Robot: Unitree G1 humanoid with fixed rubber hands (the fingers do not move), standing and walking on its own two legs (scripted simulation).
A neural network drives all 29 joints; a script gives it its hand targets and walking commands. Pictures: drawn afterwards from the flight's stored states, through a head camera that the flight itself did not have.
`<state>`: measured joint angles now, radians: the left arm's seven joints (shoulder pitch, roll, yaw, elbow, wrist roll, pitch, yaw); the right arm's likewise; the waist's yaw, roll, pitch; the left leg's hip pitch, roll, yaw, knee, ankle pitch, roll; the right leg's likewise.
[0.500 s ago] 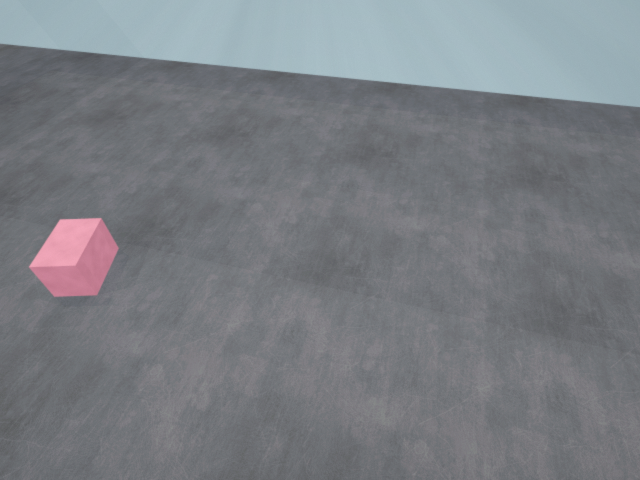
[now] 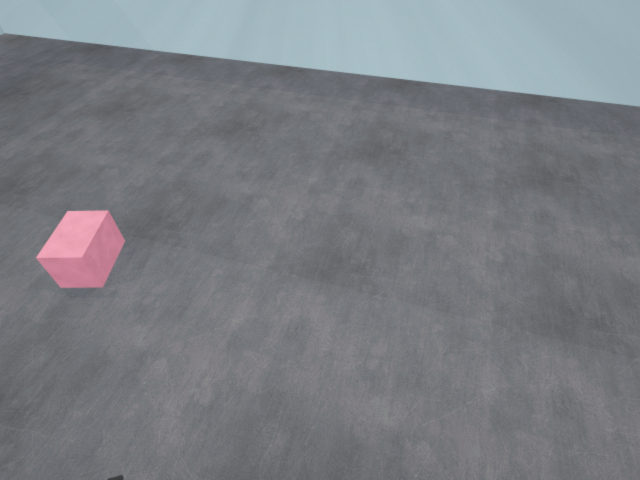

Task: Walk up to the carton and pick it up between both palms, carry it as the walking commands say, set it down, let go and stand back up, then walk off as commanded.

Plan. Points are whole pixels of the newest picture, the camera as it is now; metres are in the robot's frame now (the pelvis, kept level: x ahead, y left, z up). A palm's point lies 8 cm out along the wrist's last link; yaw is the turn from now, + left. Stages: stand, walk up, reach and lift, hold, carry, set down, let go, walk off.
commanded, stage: walk up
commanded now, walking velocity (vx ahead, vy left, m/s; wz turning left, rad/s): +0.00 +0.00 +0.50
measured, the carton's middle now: (84, 248) +1.16 +0.98 -0.68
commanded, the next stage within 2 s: none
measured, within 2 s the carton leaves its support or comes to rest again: neither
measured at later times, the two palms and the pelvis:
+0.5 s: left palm out of the picture +0.10 +0.40 -0.12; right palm out of the picture +0.10 -0.16 -0.11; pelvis +0.05 +0.11 +0.00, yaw +17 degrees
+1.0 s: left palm out of the picture +0.17 +0.46 -0.12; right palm (339, 316) +0.45 -0.02 -0.15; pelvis +0.29 +0.20 -0.01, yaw +31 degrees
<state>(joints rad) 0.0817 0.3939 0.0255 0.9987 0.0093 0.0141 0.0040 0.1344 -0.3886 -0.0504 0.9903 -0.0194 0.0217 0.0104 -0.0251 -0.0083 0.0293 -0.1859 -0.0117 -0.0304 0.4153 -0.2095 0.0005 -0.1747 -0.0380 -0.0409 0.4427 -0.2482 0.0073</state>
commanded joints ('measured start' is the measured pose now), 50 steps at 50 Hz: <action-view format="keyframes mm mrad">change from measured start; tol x64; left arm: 1 154 80 39 -62 -7 10 30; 50 220 -71 37 -41 13 -93 23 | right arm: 1 -66 -103 -52 -133 2 25 21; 50 227 110 -31 -41 -21 -5 63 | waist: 1 84 112 -33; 50 -3 -125 40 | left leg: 1 -217 121 -147 108 375 66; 5 -324 42 14 670 -377 -44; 19 221 383 -573 -278 -504 190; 39 193 126 -100 18 907 97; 43 -413 -20 -100 941 -286 47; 50 -376 102 -36 854 0 -16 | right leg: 1 106 -121 62 54 103 -31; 14 -12 -479 219 -263 -466 -72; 19 -722 -99 37 805 -315 27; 37 -465 0 -72 189 113 36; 42 566 -417 363 -22 147 -98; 50 -102 -320 114 -201 103 -65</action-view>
